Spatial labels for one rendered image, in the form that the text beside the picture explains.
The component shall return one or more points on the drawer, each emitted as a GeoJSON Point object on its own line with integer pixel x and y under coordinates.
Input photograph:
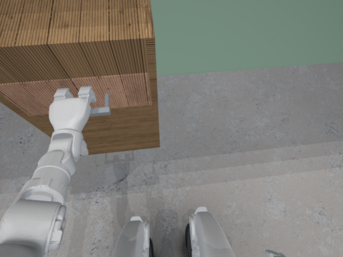
{"type": "Point", "coordinates": [35, 97]}

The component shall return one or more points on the cabinet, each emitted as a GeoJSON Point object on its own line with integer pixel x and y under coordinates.
{"type": "Point", "coordinates": [64, 39]}

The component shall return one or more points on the left robot upper arm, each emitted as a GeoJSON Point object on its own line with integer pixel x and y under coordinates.
{"type": "Point", "coordinates": [33, 228]}

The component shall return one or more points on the left robot forearm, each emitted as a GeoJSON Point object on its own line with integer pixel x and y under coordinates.
{"type": "Point", "coordinates": [55, 168]}

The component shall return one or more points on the right robot shin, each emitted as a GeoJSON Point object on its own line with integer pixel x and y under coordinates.
{"type": "Point", "coordinates": [195, 246]}

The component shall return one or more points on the left robot thigh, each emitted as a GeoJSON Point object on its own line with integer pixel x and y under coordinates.
{"type": "Point", "coordinates": [133, 239]}

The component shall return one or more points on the handle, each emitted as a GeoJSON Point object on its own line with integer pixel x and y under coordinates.
{"type": "Point", "coordinates": [101, 111]}

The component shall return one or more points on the robot left hand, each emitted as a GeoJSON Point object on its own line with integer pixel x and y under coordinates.
{"type": "Point", "coordinates": [67, 112]}

